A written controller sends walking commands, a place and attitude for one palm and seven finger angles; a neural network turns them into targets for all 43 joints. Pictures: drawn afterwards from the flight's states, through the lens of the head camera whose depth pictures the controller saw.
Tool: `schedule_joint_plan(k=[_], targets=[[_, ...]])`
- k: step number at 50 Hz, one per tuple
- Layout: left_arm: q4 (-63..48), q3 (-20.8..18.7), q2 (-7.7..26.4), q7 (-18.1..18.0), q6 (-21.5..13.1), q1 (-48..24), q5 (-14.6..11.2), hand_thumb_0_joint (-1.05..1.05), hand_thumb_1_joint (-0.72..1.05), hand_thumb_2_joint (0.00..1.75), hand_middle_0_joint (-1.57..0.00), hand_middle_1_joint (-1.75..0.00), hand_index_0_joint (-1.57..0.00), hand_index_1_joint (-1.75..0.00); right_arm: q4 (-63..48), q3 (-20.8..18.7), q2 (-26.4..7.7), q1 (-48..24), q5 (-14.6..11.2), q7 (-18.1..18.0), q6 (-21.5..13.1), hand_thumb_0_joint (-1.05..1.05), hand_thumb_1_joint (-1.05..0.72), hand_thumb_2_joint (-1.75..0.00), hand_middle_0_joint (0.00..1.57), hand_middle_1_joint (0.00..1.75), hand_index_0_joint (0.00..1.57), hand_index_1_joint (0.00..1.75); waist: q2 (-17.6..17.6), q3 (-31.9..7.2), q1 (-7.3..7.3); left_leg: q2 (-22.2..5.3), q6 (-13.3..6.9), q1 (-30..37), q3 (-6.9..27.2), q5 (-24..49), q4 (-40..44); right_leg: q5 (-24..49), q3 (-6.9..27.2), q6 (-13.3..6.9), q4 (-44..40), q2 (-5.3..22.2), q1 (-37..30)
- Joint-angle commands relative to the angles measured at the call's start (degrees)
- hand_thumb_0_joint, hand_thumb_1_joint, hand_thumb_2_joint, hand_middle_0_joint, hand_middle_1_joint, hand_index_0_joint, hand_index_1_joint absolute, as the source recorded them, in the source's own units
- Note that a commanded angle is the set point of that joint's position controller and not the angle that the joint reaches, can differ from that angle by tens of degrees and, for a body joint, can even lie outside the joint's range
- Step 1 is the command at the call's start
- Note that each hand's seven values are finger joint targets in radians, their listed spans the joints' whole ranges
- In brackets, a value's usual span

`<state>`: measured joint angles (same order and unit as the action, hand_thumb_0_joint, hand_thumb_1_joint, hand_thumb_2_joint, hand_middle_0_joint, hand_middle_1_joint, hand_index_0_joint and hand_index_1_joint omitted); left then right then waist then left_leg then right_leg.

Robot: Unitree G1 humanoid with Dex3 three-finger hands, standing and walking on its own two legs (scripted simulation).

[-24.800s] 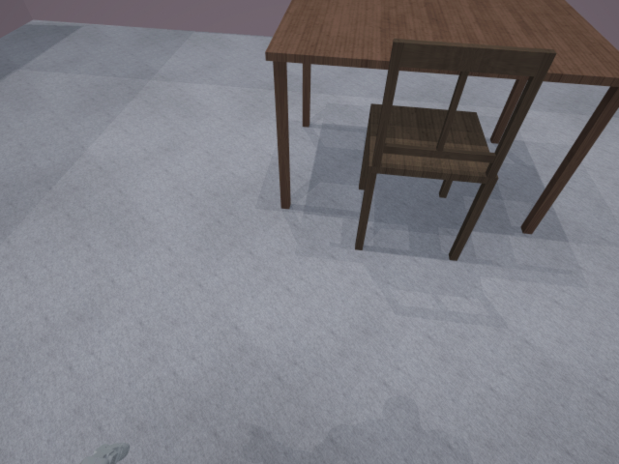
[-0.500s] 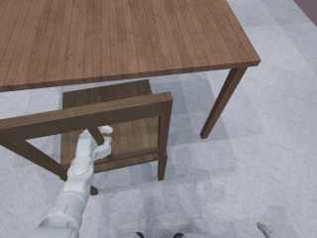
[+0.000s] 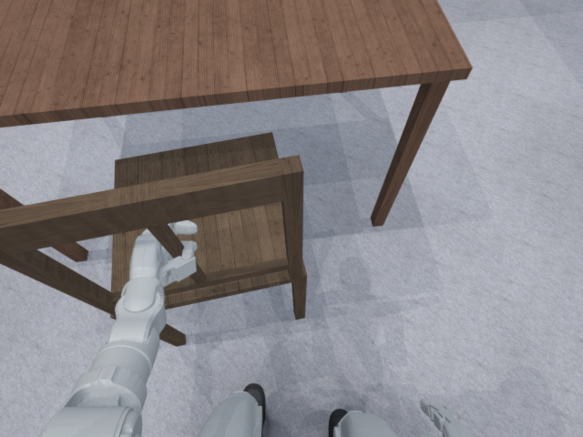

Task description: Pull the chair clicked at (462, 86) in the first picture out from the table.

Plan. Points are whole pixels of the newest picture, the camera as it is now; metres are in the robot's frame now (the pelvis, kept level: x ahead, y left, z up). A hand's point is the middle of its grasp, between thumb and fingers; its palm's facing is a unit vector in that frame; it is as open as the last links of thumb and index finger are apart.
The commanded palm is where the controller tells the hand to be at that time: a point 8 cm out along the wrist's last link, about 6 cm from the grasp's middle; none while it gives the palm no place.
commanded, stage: step backward, pulling the chair out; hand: left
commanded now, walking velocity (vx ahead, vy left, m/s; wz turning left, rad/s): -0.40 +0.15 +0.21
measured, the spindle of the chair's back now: (181, 254) +0.38 +0.20 -0.10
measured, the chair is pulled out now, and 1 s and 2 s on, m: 0.12 0.30 0.46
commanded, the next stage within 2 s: none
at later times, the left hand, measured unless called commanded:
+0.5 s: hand (204, 329) +0.25 +0.13 -0.06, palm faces -0.02 -0.99 -0.15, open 4.9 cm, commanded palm +0.22 +0.18 -0.06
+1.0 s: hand (193, 392) +0.17 +0.14 -0.06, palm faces +0.01 -0.98 -0.17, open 5.2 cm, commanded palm +0.14 +0.19 -0.06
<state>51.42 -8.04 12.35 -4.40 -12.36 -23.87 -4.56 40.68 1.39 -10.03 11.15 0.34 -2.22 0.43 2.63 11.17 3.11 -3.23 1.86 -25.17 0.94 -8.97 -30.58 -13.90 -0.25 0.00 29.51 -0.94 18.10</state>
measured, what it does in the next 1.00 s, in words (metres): walks backwards: left foot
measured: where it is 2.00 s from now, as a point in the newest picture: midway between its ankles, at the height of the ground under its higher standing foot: outside the picture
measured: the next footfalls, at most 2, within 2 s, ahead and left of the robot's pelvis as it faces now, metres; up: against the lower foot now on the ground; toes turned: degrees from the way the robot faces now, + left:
left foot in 0.42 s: -0.16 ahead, +0.17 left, +0.00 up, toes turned +6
right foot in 1.04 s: -0.09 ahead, -0.10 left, +0.00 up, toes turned +2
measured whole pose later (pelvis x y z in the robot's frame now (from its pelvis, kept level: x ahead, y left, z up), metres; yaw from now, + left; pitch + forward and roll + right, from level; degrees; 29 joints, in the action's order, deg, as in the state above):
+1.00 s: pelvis -0.19 +0.02 -0.01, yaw +5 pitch +2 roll +1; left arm 53.1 0.3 8.6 -6.7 -10.5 -27.8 -2.2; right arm 39.6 -2.3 -16.3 11.6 -0.6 -6.0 1.7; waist -0.6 9.0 5.8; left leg -1.8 1.9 -19.5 -0.7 -17.8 -35.1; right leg -10.0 -2.7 0.4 33.9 3.2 28.5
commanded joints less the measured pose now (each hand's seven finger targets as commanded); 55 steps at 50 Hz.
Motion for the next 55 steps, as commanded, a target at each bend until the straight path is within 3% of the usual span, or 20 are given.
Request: schedule_joint_plan(k=[1,2,3,6,13,18,21,25,28,31,33,36,38,41,44,46,49,51,53,55], targets=[[-9.47,0.12,12.26,-0.26,-3.28,-7.30,3.98,0.00,0.90,0.90,-0.50,-1.45,-0.50,-1.45,-5.62,-4.71,-10.08,1.91,-1.74,-2.27,-1.34,0.00,-0.90,-0.90,0.20,0.30,0.20,0.30,-3.06,-31.19,-0.28,-0.02,-1.10,8.57,0.46,3.28,-9.81,36.02,7.22,-3.73,-9.69,12.82,-16.09],[-8.50,-1.97,14.17,-0.66,-2.29,-7.46,2.71,0.00,0.90,0.90,-0.50,-1.45,-0.50,-1.45,-5.98,-5.80,-11.07,1.00,-2.81,-2.77,-1.15,0.00,-0.90,-0.90,0.20,0.30,0.20,0.30,-11.79,-31.44,-1.18,4.19,0.98,2.92,0.53,-18.52,-19.89,40.76,12.08,-7.98,-7.80,20.09,-15.67],[-8.01,-1.00,12.26,-0.68,-1.22,-8.19,2.59,0.00,0.90,0.90,-0.50,-1.45,-0.50,-1.45,-5.97,-5.79,-11.69,-2.46,-2.75,-2.93,-1.47,0.00,-0.90,-0.90,0.20,0.30,0.20,0.30,-11.41,-30.36,-3.01,4.38,0.72,0.48,4.71,-21.71,-28.34,43.43,12.40,-9.10,-6.38,22.93,-13.89],[-6.48,-0.16,10.35,-1.72,-0.48,-9.99,3.54,0.00,0.90,0.90,-0.50,-1.45,-0.50,-1.45,-4.02,-4.05,-10.33,-3.74,-1.31,-3.44,-2.03,0.00,-0.90,-0.90,0.20,0.30,0.20,0.30,-0.97,-28.17,-1.93,2.22,1.35,-3.78,8.17,-19.38,-27.60,44.84,9.61,-9.46,-3.23,23.01,-16.37],[-4.68,3.66,6.31,-2.74,1.26,-14.66,3.07,0.00,0.90,0.90,-0.50,-1.45,-0.50,-1.45,-3.37,-5.14,-12.70,0.66,-2.27,-4.87,-0.70,0.00,-0.90,-0.90,0.20,0.30,0.20,0.30,-10.12,-31.08,-1.57,1.80,1.42,-1.78,4.66,-20.76,-14.19,58.73,7.68,-7.38,-2.25,23.90,-25.72],[-8.83,8.80,1.59,-2.29,3.30,-13.89,2.79,0.00,0.90,0.90,-0.50,-1.45,-0.50,-1.45,-5.29,-4.91,-13.03,2.48,-2.40,-6.18,1.67,0.00,-0.90,-0.90,0.20,0.30,0.20,0.30,-10.03,-35.20,0.01,-0.27,1.21,6.59,-0.08,-3.82,6.06,56.00,2.59,-4.61,1.34,19.21,-26.81],[-13.85,12.45,-2.31,-1.10,3.30,-13.82,1.81,0.00,0.90,0.90,-0.50,-1.45,-0.50,-1.45,-8.78,-5.81,-13.66,2.49,-2.81,-6.02,3.69,0.00,-0.90,-0.90,0.20,0.30,0.20,0.30,-5.28,-35.55,0.70,-5.29,-0.70,19.47,-1.37,25.55,8.86,41.64,-1.65,0.06,2.86,10.15,-16.37],[-20.99,12.77,-2.31,0.36,0.59,-16.32,3.65,0.00,0.90,0.90,-0.50,-1.45,-0.50,-1.45,-10.70,-5.58,-12.16,0.62,-1.17,-5.03,4.09,0.00,-0.90,-0.90,0.20,0.30,0.20,0.30,4.90,-36.59,1.78,-5.81,0.40,22.58,-3.83,34.21,5.66,38.88,-3.63,0.49,5.60,7.57,-11.19],[-20.18,11.34,-2.45,0.60,-0.16,-12.83,4.28,0.00,0.90,0.90,-0.50,-1.45,-0.50,-1.45,-11.58,-5.07,-11.03,-0.84,-0.45,-3.53,3.82,0.00,-0.90,-0.90,0.20,0.30,0.20,0.30,10.85,-32.12,0.57,-9.79,-1.54,20.51,-1.59,38.51,4.69,15.24,-4.40,0.02,9.92,4.25,-4.88],[-17.63,10.03,-1.53,-0.01,-0.79,-14.34,4.54,0.00,0.90,0.90,-0.50,-1.45,-0.50,-1.45,-10.42,-4.53,-10.28,-1.38,0.07,-2.98,2.36,0.00,-0.90,-0.90,0.20,0.30,0.20,0.30,10.96,-23.99,-0.26,-13.48,-3.64,16.47,0.49,36.76,4.87,2.32,-4.06,-0.56,9.70,3.24,-1.85],[-13.86,10.10,-1.69,-0.59,-1.76,-17.16,5.07,0.00,0.90,0.90,-0.50,-1.45,-0.50,-1.45,-7.57,-4.70,-9.82,1.24,0.02,-2.66,1.40,0.00,-0.90,-0.90,0.20,0.30,0.20,0.30,6.81,-23.46,0.38,-13.06,-3.32,17.42,0.07,37.49,-0.33,11.14,-3.13,-0.88,4.24,3.49,-4.18],[-7.33,7.76,2.52,-1.15,-3.42,-21.93,5.38,0.00,0.90,0.90,-0.50,-1.45,-0.50,-1.45,-3.19,-5.36,-9.47,5.82,-0.38,-3.59,0.87,0.00,-0.90,-0.90,0.20,0.30,0.20,0.30,-4.97,-27.78,1.86,-4.67,1.44,10.32,-3.61,8.80,-10.83,47.38,3.86,-4.75,-1.64,11.78,-14.26],[-0.92,5.29,4.19,-1.26,-3.26,-17.77,4.94,0.00,0.90,0.90,-0.50,-1.45,-0.50,-1.45,-3.16,-5.92,-8.95,3.29,-1.56,-4.66,-0.45,0.00,-0.90,-0.90,0.20,0.30,0.20,0.30,-19.13,-30.68,-0.27,0.16,1.35,5.18,0.34,-22.16,-20.65,41.07,8.11,-8.01,-6.25,18.87,-12.43],[0.24,6.12,2.55,-1.81,-2.70,-15.90,4.95,0.00,0.90,0.90,-0.50,-1.45,-0.50,-1.45,-2.29,-4.59,-9.76,1.83,-1.17,-4.54,-1.41,0.00,-0.90,-0.90,0.20,0.30,0.20,0.30,-9.83,-28.74,-1.26,0.02,0.56,4.65,1.97,-21.37,-14.36,23.61,5.24,-6.34,-7.88,18.24,-9.97],[-1.68,7.68,0.68,-1.90,-2.49,-12.98,3.69,0.00,0.90,0.90,-0.50,-1.45,-0.50,-1.45,-2.75,-4.05,-10.46,2.38,-1.22,-4.71,-1.42,0.00,-0.90,-0.90,0.20,0.30,0.20,0.30,-9.20,-29.51,-0.06,-0.26,-0.03,8.90,-0.15,-11.44,2.47,17.69,1.39,-2.54,-4.68,13.77,-10.70],[-6.49,8.91,-0.40,-1.62,-2.50,-11.55,2.73,0.00,0.90,0.90,-0.50,-1.45,-0.50,-1.45,-5.85,-5.18,-13.79,1.56,-1.04,-4.83,-0.46,0.00,-0.90,-0.90,0.20,0.30,0.20,0.30,3.23,-28.35,-0.25,-8.35,-4.67,7.82,10.80,4.79,10.54,9.37,-1.93,1.03,3.95,5.32,-8.31],[-14.22,9.01,0.01,-0.69,-2.71,-13.35,3.26,0.00,0.90,0.90,-0.50,-1.45,-0.50,-1.45,-8.28,-4.63,-11.17,-2.08,0.00,-3.51,-0.03,0.00,-0.90,-0.90,0.20,0.30,0.20,0.30,15.11,-22.67,-1.84,-13.32,-7.39,-0.83,9.93,11.42,10.77,-3.02,-1.40,0.05,12.67,3.96,-10.14],[-14.25,8.62,0.36,-1.03,-2.10,-12.88,3.25,0.00,0.90,0.90,-0.50,-1.45,-0.50,-1.45,-7.56,-5.33,-11.39,0.69,-0.32,-3.05,-0.34,0.00,-0.90,-0.90,0.20,0.30,0.20,0.30,11.47,-23.67,-1.56,-11.85,-6.61,6.34,8.46,21.22,4.25,4.41,-0.29,-0.73,5.97,3.50,-9.19],[-13.01,9.15,0.81,-1.18,-2.48,-15.10,3.65,0.00,0.90,0.90,-0.50,-1.45,-0.50,-1.45,-6.30,-5.84,-11.35,4.06,-0.83,-2.84,-0.89,0.00,-0.90,-0.90,0.20,0.30,0.20,0.30,1.99,-28.18,0.16,-7.38,-2.08,12.09,3.71,25.69,-3.80,33.66,2.96,-2.16,-2.75,8.04,-14.26],[-9.22,7.90,3.61,-1.39,-2.62,-16.29,3.33,0.00,0.90,0.90,-0.50,-1.45,-0.50,-1.45,-4.73,-6.12,-11.48,5.69,-1.50,-3.78,-1.21,0.00,-0.90,-0.90,0.20,0.30,0.20,0.30,-9.54,-31.43,0.48,-0.98,1.36,5.45,0.35,-6.71,-12.77,54.23,10.19,-7.32,-3.98,17.10,-20.78]])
